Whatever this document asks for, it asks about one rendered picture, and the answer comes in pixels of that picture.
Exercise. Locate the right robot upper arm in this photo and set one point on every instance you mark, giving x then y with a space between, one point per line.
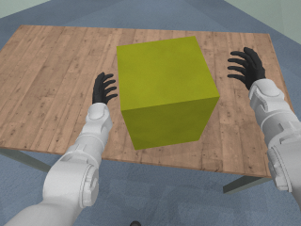
285 168

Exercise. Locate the left robot upper arm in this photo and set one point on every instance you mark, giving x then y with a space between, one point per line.
70 187

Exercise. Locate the table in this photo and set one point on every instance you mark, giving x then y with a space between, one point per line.
47 76

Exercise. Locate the robot right forearm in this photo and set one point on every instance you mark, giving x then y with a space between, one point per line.
274 116

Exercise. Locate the right robot hand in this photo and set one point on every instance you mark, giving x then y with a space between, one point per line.
252 70

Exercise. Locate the carton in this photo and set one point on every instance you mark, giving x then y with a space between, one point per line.
166 91

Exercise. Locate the left robot hand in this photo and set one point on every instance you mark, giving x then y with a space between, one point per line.
99 91

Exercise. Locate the robot left forearm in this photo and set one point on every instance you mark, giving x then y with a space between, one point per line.
89 146

